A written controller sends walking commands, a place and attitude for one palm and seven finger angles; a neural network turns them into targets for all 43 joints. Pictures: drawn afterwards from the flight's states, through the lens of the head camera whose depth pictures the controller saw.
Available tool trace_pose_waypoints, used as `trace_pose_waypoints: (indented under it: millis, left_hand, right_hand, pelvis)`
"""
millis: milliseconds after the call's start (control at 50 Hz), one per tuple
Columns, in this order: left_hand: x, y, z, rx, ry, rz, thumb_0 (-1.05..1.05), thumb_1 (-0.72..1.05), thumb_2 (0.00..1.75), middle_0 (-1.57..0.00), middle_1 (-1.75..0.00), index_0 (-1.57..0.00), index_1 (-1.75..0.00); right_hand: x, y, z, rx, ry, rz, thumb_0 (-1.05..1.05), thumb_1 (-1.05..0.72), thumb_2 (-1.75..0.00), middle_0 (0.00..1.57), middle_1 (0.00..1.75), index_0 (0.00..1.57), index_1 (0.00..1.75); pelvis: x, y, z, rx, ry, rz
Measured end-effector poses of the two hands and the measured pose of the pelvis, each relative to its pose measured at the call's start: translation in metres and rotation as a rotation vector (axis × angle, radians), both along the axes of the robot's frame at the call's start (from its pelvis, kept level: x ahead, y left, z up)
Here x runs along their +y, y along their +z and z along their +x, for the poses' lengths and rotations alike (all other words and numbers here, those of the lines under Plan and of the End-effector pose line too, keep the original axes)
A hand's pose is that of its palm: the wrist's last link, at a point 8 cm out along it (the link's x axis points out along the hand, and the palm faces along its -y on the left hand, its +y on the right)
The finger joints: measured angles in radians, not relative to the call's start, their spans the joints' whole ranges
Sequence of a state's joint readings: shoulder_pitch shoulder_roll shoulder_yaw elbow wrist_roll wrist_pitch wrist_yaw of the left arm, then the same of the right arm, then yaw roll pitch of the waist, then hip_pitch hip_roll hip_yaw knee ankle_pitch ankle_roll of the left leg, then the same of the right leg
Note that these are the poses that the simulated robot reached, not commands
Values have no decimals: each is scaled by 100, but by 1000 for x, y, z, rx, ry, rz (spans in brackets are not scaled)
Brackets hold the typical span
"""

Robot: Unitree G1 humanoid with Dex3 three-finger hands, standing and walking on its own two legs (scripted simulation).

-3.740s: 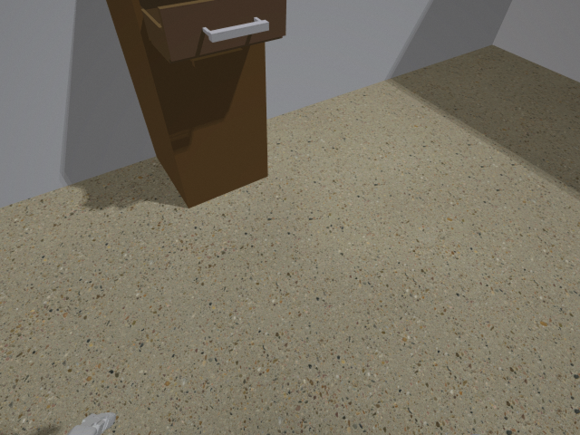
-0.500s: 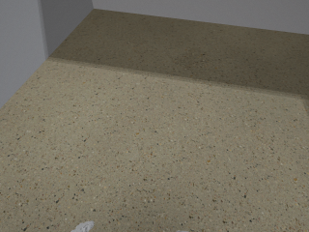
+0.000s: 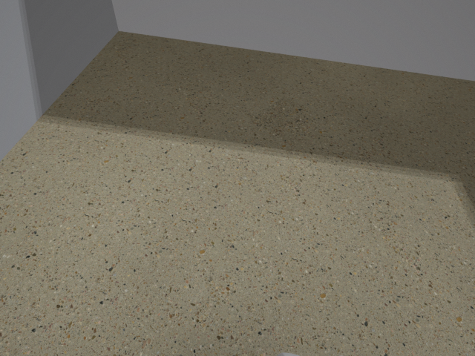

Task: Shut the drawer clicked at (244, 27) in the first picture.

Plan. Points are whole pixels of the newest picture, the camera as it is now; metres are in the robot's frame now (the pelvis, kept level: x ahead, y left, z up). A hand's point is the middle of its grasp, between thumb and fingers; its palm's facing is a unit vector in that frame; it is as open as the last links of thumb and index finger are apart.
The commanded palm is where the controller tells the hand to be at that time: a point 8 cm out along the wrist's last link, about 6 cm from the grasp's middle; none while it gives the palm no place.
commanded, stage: turn to face it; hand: left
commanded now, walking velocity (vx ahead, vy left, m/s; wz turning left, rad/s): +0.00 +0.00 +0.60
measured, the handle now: out of the picture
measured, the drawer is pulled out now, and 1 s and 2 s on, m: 0.18 0.18 0.18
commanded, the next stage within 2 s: none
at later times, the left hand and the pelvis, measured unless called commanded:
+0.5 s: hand out of the picture +0.14 +0.16 -0.14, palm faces +0.27 -0.93 -0.24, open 7.3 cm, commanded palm none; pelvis +0.07 -0.04 +0.01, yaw +15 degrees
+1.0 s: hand out of the picture +0.01 +0.24 -0.17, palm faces +0.54 -0.81 -0.23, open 7.4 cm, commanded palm none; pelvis +0.05 +0.01 +0.01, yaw +31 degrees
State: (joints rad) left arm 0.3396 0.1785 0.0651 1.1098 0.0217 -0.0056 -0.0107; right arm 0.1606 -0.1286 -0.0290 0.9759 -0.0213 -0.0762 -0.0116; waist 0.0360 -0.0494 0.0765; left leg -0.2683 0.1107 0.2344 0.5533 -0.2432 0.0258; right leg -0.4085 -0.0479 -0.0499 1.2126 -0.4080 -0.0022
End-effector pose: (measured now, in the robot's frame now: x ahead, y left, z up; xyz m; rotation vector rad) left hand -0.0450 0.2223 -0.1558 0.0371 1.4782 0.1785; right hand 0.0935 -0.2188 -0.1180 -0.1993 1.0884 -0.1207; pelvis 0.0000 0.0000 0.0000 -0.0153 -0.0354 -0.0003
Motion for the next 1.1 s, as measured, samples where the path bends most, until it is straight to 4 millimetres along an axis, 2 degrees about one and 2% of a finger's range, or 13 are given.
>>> trace_pose_waypoints:
  millis: [100,180,260,320,420,500,560,640,740,800,860,1000,1100]
  left_hand:
    - [11,13,84,-136,-50,42,1,91,90,-19,-30,-20,-30]
    - [6,22,142,-253,-53,75,1,91,90,-19,-30,-20,-30]
    - [-9,28,182,-333,-51,108,1,91,90,-19,-30,-20,-30]
    - [-22,34,194,-361,-47,129,0,91,90,-19,-30,-20,-30]
    - [-30,44,180,-351,31,147,0,91,90,-20,-30,-20,-30]
    - [-21,46,159,-341,112,177,-1,92,90,-20,-30,-20,-30]
    - [-13,41,135,-306,163,182,-1,92,90,-20,-30,-20,-30]
    - [-1,25,95,-239,238,170,0,91,90,-20,-30,-20,-30]
    - [20,-6,41,-153,339,135,0,91,90,-20,-30,-20,-30]
    - [30,-9,20,-101,371,128,1,91,90,-20,-30,-20,-30]
    - [38,0,14,-107,399,131,1,91,90,-20,-30,-20,-30]
    - [50,22,18,-191,447,178,1,91,90,-20,-30,-20,-30]
    - [49,32,29,-241,477,219,1,91,90,-20,-30,-20,-30]
  right_hand:
    - [-15,1,-26,116,-83,-29,-3,-96,-90,20,30,21,30]
    - [-19,-10,-52,270,-85,0,-2,-95,-90,20,30,20,30]
    - [-25,-28,-64,380,-88,55,-1,-93,-90,20,30,20,30]
    - [-31,-39,-56,415,-75,86,0,-92,-90,20,30,20,30]
    - [-41,-36,-11,376,5,87,0,-91,-90,20,29,20,30]
    - [-46,-30,36,305,86,57,0,-91,-90,20,29,20,30]
    - [-44,-24,74,244,151,22,0,-91,-90,20,29,20,30]
    - [-29,-14,122,158,247,-29,0,-91,-90,20,29,20,30]
    - [7,-3,169,37,367,-95,0,-91,-90,20,29,20,30]
    - [25,8,178,-5,414,-109,0,-91,-90,20,29,20,30]
    - [36,16,176,2,444,-119,0,-91,-90,20,29,20,30]
    - [53,15,163,52,495,-87,0,-91,-90,20,30,20,30]
    - [51,5,153,97,520,-57,0,-90,-90,20,30,21,30]
  pelvis:
    - [2,9,24,12,12,1]
    - [-7,8,41,21,59,11]
    - [-24,0,57,26,96,35]
    - [-33,-3,64,26,132,31]
    - [-40,4,70,29,204,42]
    - [-40,7,72,28,259,38]
    - [-37,5,72,28,298,32]
    - [-26,0,68,28,348,17]
    - [-4,-16,62,29,407,-4]
    - [2,-13,57,28,427,-10]
    - [7,-4,54,31,461,-27]
    - [9,7,51,41,539,-34]
    - [0,7,52,44,597,-28]
